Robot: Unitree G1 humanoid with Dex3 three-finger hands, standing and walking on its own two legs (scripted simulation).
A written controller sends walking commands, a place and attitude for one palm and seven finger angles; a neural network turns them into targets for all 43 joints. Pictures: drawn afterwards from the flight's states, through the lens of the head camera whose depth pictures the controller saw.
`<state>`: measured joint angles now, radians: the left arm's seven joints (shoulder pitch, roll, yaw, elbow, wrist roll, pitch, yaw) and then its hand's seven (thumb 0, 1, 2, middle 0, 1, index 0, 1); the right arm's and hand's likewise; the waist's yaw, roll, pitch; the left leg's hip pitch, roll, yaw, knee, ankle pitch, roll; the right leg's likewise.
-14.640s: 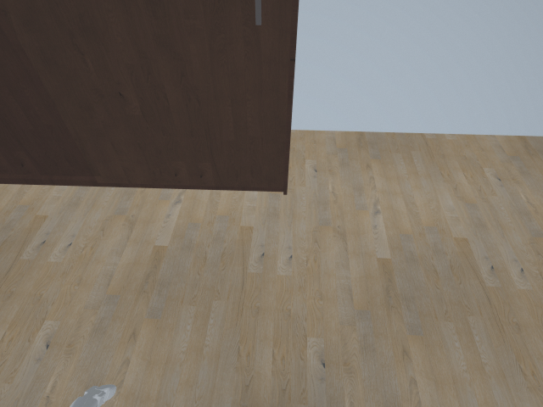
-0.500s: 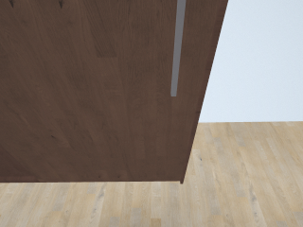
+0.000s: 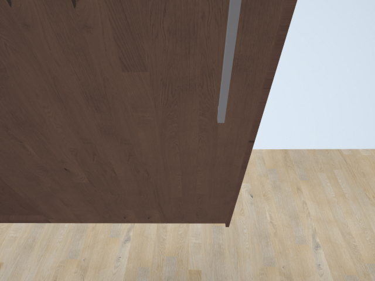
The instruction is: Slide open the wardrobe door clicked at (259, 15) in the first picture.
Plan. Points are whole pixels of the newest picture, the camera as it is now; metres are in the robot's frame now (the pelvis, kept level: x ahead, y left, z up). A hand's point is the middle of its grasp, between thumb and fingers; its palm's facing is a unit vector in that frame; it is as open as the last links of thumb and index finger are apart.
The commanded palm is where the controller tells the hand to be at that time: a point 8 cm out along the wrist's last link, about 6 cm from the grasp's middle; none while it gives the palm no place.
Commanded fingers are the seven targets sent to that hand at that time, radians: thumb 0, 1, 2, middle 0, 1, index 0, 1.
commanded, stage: look again from close up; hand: right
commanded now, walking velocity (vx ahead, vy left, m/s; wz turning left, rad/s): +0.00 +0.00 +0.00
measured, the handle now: (226, 62) +0.52 -0.05 +0.22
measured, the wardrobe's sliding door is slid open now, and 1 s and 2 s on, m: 0.00 0.00 0.00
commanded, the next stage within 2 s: raise the hand with hooked fingers in 0.68 s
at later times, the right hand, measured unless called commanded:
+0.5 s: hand out of the picture +0.05 -0.18 -0.17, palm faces -0.03 +0.97 -0.22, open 7.4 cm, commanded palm none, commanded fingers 0.00 -0.90 -0.90 0.20 0.30 0.20 0.30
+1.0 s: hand (289, 235) +0.23 -0.19 +0.00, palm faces +0.20 +0.98 -0.08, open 7.7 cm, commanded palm +0.14 -0.24 -0.03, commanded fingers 0.00 -0.62 -0.78 0.22 0.48 0.22 0.48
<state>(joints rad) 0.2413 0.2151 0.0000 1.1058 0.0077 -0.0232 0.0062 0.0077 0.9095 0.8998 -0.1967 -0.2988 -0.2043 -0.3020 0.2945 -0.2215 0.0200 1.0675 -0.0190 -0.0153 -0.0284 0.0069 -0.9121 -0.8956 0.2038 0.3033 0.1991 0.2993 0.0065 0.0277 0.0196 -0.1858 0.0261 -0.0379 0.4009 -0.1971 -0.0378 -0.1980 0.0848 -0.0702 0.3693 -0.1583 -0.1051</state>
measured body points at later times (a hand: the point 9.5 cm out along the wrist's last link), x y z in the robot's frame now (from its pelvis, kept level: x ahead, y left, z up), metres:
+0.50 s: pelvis +0.02 +0.01 +0.00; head +0.03 +0.00 +0.45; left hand +0.06 +0.26 -0.14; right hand +0.06 -0.24 -0.16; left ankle +0.01 +0.15 -0.74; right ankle +0.03 -0.05 -0.74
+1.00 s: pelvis +0.02 +0.03 -0.02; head +0.02 +0.03 +0.43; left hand +0.16 +0.27 -0.11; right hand +0.21 -0.24 +0.01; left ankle +0.02 +0.14 -0.74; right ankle +0.03 -0.05 -0.74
